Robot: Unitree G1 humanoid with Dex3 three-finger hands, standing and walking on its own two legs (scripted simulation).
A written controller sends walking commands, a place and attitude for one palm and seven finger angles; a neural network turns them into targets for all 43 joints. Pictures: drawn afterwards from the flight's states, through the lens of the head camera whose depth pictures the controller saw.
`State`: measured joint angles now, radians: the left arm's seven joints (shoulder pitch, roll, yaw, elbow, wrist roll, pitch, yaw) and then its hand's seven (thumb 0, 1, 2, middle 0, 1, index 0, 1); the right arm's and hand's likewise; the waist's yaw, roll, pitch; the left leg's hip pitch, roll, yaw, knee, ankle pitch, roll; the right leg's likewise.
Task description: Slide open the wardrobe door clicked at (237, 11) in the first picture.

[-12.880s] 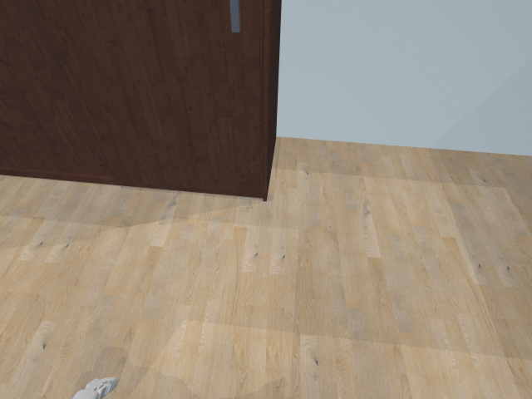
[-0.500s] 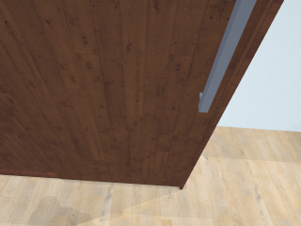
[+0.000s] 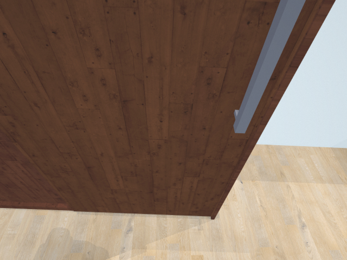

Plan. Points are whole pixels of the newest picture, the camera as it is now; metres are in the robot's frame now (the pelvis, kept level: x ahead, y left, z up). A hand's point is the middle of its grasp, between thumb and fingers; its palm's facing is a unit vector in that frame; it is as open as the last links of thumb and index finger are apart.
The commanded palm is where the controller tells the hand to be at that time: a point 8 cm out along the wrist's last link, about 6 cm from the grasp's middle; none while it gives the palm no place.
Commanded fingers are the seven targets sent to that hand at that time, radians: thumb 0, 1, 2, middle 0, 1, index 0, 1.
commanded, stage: look again from close up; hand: right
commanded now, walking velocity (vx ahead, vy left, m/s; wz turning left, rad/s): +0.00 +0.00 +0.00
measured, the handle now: (259, 66) +0.44 -0.14 +0.25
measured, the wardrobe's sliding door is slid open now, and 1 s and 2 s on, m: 0.00 0.00 0.00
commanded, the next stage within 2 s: raise the hand with hooked fingers in 0.68 s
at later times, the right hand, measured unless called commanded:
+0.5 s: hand out of the picture +0.01 -0.17 -0.17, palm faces +0.03 +0.98 -0.20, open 7.3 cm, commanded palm none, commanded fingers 0.00 -0.90 -0.90 0.20 0.30 0.20 0.30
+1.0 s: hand (280, 226) +0.20 -0.20 +0.03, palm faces +0.23 +0.97 -0.08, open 7.6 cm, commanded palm +0.10 -0.25 -0.03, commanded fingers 0.00 -0.62 -0.78 0.22 0.48 0.22 0.48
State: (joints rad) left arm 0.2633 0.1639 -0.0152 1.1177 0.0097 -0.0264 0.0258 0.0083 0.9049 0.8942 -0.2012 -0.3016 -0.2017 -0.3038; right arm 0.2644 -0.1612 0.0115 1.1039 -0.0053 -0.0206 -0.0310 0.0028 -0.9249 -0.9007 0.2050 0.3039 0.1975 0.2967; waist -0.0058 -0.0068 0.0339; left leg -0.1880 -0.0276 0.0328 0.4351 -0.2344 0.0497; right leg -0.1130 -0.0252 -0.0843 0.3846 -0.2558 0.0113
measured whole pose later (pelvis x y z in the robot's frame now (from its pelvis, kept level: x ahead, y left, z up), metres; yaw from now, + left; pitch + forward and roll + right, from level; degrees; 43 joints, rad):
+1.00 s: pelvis -0.01 -0.02 -0.01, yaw -3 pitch +1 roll -1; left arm 0.28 0.26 0.01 0.79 -0.03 -0.28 0.07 0.02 0.91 0.89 -0.20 -0.30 -0.20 -0.30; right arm 0.36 -0.17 -0.06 0.09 0.19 -0.21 -0.03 0.02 -0.86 -0.86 0.21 0.36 0.20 0.35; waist 0.03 -0.05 -0.07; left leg -0.32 0.02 0.07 0.60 -0.30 0.02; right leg -0.28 0.01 -0.05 0.58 -0.32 -0.02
